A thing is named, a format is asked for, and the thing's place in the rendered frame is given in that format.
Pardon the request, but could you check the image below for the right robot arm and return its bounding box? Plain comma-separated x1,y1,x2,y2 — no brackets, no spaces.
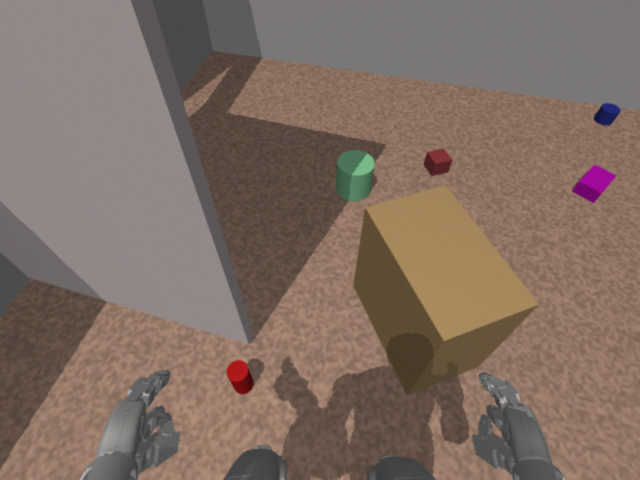
512,459,565,480

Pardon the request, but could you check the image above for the right robot hand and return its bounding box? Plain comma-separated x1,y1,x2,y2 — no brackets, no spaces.
472,372,552,475

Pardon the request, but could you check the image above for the left robot hand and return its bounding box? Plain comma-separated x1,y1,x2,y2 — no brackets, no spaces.
96,369,180,475

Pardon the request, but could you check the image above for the left robot arm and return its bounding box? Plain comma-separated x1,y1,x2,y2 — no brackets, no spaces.
80,453,138,480

